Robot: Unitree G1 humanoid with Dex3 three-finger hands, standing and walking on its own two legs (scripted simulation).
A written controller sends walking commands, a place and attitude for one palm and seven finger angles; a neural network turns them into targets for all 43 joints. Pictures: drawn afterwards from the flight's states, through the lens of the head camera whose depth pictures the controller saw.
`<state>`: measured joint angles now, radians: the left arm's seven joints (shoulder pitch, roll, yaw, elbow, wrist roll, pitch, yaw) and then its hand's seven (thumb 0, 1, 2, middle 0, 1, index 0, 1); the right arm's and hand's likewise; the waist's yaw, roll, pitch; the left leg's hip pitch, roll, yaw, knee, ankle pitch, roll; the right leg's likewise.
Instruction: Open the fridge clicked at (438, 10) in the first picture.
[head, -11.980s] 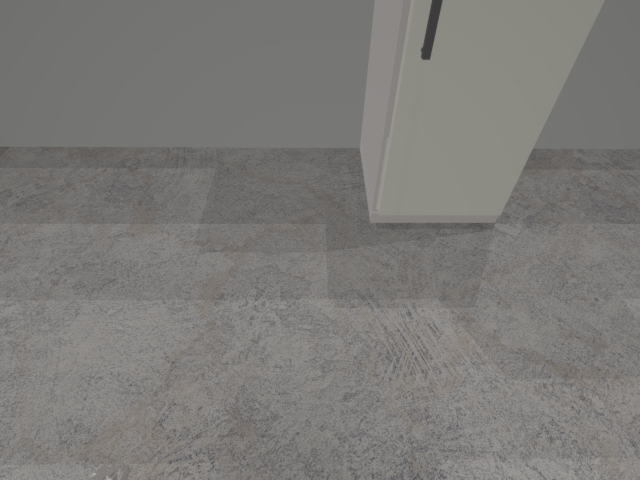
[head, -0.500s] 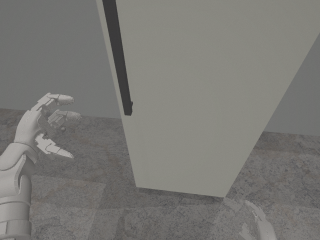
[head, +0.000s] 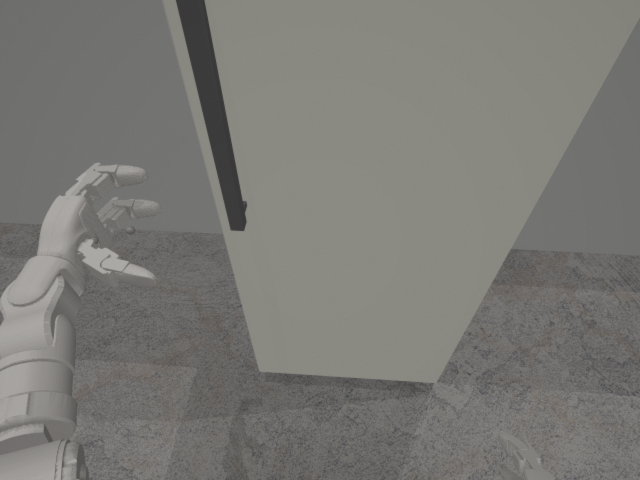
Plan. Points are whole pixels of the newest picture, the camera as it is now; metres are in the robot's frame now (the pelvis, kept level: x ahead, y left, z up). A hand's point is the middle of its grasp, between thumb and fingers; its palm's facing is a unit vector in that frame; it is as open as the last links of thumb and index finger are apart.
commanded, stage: move the hooked fingers beside the handle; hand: left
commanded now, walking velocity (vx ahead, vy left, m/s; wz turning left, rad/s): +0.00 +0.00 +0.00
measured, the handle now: (220, 115) +0.52 +0.16 +0.21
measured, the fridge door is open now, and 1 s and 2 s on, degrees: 0 0 0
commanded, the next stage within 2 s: feel for the door with the fingertips in 1.58 s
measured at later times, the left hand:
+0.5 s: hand (175, 198) +0.42 +0.21 +0.14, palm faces -0.02 -1.00 -0.01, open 14.0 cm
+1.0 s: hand (191, 183) +0.46 +0.20 +0.14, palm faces -0.02 -1.00 -0.01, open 14.0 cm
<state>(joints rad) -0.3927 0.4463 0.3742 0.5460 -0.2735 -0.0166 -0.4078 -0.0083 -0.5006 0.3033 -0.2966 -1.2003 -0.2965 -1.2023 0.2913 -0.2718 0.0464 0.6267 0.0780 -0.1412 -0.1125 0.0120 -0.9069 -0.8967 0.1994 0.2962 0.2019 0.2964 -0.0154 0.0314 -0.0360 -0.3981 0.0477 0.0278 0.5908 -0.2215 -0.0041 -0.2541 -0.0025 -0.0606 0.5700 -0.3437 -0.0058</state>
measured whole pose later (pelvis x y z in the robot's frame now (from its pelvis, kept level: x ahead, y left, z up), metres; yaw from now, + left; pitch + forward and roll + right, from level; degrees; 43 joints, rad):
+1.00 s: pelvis +0.01 -0.01 -0.01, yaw -2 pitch +7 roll -1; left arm -0.74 0.48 0.37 0.98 -0.18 -0.18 -0.33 -0.01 -0.50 0.30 -0.30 -1.20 -0.30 -1.20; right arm 0.37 -0.28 0.02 0.65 0.07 -0.01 -0.08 0.01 -0.91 -0.90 0.20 0.30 0.20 0.30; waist -0.09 0.03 -0.07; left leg -0.54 0.07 0.04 0.67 -0.26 -0.01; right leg -0.40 0.01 -0.04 0.66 -0.38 -0.01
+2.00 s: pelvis +0.01 +0.01 -0.01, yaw -1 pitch +8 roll -2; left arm -0.75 0.42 0.31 0.92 -0.18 -0.15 -0.27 -0.01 -0.50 0.30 -0.30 -1.20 -0.30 -1.20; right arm 0.36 -0.27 0.02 0.65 0.06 -0.02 -0.07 0.01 -0.91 -0.90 0.20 0.30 0.20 0.30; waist -0.08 0.03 -0.07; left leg -0.57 0.06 0.03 0.71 -0.28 0.00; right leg -0.42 0.00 -0.05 0.67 -0.39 0.00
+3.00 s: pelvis +0.00 +0.00 -0.01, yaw -1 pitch +8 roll -1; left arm -0.78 0.43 0.33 1.00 -0.17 -0.19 -0.26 -0.01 -0.50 0.30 -0.30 -1.20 -0.30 -1.21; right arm 0.37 -0.27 0.02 0.65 0.06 -0.01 -0.06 0.01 -0.91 -0.90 0.20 0.30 0.20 0.30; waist -0.10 0.04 -0.08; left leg -0.58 0.07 0.03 0.71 -0.28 -0.01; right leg -0.44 0.02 -0.04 0.69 -0.39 -0.01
